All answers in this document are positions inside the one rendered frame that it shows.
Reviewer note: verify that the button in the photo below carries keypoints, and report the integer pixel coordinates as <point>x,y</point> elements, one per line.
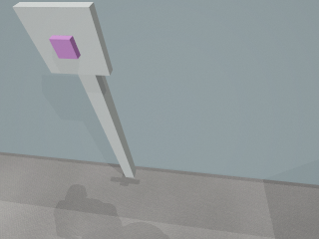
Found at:
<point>65,47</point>

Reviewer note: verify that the panel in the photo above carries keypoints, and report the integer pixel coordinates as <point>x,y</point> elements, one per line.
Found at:
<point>42,20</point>

